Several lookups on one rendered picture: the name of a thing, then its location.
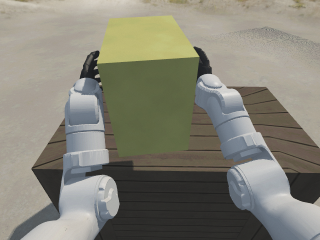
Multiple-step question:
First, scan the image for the robot right upper arm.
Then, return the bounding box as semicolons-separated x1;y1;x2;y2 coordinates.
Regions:
227;157;320;240

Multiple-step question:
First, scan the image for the robot right forearm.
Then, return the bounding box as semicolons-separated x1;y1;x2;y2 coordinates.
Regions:
195;74;291;193

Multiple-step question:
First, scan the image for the pedestal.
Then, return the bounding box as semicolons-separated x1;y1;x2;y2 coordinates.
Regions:
31;85;320;240

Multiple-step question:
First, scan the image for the left robot hand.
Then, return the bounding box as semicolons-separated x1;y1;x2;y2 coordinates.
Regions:
79;50;103;91

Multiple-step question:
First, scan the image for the right robot hand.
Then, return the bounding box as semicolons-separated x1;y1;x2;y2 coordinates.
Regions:
193;46;212;82

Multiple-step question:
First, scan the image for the carton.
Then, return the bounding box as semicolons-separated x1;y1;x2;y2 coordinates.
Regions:
97;15;200;157

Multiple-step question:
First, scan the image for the robot left forearm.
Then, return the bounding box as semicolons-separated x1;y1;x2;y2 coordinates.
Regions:
58;77;109;214

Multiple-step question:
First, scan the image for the robot left upper arm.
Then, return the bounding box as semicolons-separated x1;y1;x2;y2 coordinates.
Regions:
20;175;120;240

